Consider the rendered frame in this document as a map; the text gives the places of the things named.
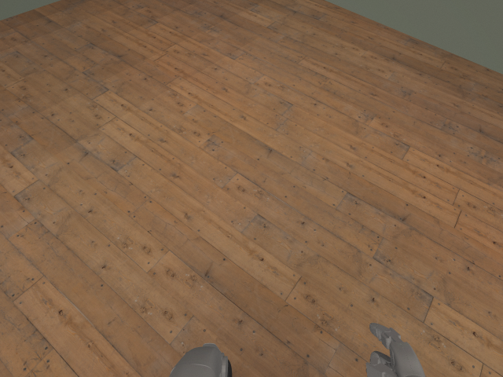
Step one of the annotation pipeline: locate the robot left shin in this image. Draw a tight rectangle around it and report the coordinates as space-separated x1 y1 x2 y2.
203 343 221 352

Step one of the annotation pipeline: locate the left robot thigh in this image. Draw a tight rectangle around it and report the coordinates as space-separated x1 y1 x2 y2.
169 346 228 377

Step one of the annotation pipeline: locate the right robot hand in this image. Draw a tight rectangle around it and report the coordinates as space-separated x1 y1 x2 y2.
366 323 425 377

